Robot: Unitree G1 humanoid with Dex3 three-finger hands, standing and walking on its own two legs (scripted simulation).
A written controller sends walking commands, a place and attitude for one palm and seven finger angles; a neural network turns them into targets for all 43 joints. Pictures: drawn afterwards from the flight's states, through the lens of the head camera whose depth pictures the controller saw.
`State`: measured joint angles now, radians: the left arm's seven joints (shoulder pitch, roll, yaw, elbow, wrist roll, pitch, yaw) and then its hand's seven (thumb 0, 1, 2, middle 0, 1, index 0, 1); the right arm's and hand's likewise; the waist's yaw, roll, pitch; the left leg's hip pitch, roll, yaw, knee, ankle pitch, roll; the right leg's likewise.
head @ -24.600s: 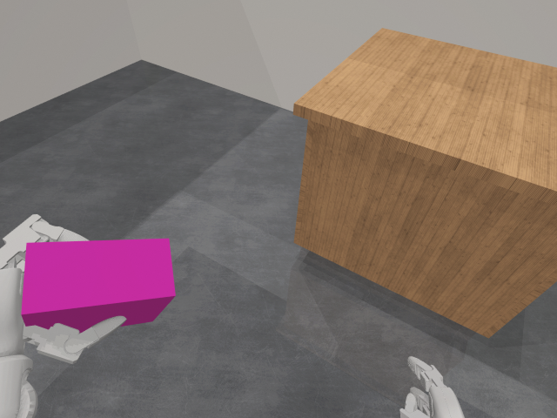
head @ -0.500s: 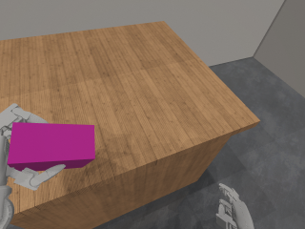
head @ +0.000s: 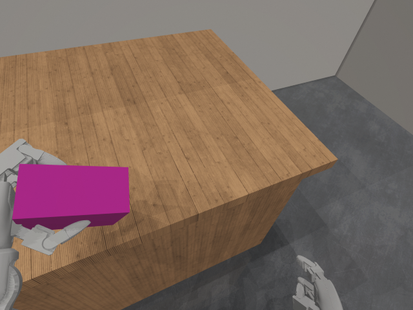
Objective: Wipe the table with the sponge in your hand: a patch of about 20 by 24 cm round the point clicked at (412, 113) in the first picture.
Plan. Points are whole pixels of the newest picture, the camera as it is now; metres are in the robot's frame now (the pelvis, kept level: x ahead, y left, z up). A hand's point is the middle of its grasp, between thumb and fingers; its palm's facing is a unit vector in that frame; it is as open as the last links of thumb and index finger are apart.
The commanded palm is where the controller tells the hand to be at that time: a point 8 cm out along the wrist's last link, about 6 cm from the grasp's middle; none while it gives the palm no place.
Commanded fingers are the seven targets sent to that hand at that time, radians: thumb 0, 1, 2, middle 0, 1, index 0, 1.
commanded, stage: shuffle to correct the standing spot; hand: left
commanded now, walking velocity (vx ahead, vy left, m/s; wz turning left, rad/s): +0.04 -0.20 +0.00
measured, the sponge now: (91, 199) +0.24 +0.21 +0.13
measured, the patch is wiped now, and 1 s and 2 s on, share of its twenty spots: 0.00 0.00 0.00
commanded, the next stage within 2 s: come to a stop and stand still in 0.36 s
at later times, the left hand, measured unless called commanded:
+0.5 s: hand (104, 200) +0.23 +0.18 +0.16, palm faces +0.36 -0.85 -0.38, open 10.5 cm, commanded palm +0.17 +0.22 +0.17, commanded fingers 0.00 0.10 1.30 -1.20 -1.60 -1.20 -1.60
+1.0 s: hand (56, 194) +0.22 +0.24 +0.17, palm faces +0.41 -0.79 -0.46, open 10.5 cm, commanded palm +0.14 +0.25 +0.17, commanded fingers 0.00 0.10 1.30 -1.20 -1.60 -1.20 -1.60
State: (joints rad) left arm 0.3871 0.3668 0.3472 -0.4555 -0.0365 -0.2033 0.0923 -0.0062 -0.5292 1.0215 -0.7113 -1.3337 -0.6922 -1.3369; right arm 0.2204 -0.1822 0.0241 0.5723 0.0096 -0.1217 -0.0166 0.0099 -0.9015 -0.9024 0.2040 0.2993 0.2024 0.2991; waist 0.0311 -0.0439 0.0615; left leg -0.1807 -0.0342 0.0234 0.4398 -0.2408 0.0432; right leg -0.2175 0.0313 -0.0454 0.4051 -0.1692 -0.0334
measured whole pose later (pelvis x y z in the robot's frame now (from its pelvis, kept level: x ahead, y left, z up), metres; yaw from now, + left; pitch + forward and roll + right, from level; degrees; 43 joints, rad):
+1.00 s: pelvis -0.01 -0.03 +0.00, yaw +0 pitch -1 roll +0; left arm 0.33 0.39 0.41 -0.35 -0.05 -0.17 0.09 -0.01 -0.53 1.02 -0.71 -1.33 -0.69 -1.34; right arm 0.17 -0.24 -0.01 0.55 0.04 -0.10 0.02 0.01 -0.90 -0.90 0.20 0.30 0.20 0.30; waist 0.02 0.05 0.09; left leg -0.22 0.02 0.09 0.47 -0.24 0.02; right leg -0.25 0.06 -0.06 0.42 -0.16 -0.05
